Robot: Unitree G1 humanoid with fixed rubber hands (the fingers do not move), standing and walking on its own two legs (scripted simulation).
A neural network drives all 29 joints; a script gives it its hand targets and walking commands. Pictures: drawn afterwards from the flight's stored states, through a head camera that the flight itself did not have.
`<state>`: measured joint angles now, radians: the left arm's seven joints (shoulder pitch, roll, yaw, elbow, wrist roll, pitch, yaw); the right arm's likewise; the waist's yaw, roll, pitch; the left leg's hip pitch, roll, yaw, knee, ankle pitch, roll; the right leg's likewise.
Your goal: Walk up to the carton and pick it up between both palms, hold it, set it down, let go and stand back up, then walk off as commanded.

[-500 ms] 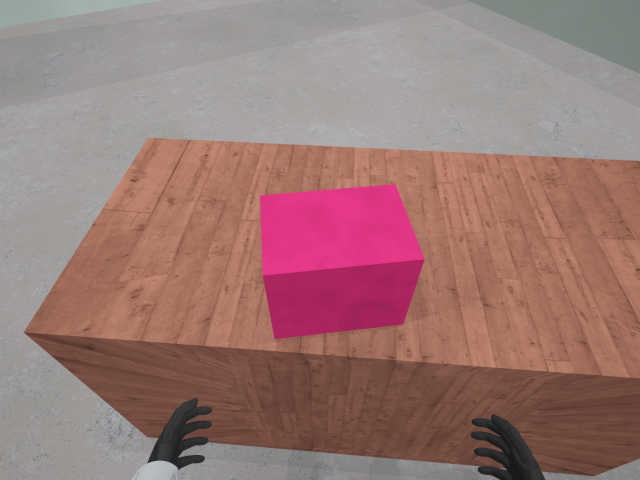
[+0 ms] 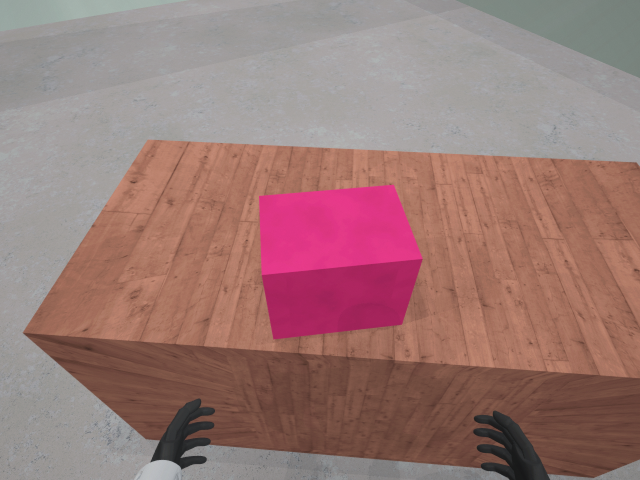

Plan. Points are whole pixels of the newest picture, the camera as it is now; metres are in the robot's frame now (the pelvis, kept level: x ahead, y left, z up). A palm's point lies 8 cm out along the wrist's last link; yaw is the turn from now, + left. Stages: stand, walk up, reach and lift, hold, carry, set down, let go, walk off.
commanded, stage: stand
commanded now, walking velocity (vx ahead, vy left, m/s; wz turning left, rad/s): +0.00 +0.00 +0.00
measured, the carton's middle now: (333, 262) +0.45 +0.02 -0.04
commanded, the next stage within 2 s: walk off in 1.88 s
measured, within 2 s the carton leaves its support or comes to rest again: neither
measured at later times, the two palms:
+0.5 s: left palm out of the picture +0.07 +0.29 -0.11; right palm out of the picture +0.09 -0.29 -0.10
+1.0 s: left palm out of the picture +0.03 +0.31 -0.12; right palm out of the picture +0.05 -0.27 -0.11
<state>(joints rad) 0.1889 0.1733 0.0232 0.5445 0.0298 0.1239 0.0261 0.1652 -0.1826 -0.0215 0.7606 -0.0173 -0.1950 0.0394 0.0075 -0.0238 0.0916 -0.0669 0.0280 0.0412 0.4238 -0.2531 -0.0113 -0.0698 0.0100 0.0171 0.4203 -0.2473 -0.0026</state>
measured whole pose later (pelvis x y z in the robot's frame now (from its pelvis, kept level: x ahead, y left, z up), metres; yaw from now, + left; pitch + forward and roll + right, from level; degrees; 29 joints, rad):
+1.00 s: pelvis -0.03 +0.01 +0.00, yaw +3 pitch -3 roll -1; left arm 0.17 0.35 -0.01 1.04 0.03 -0.02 0.00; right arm 0.17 -0.32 -0.02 1.06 -0.02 -0.01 0.01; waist 0.00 -0.01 0.04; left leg -0.16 -0.01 0.00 0.41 -0.19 0.01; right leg -0.13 -0.02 -0.01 0.38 -0.18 0.02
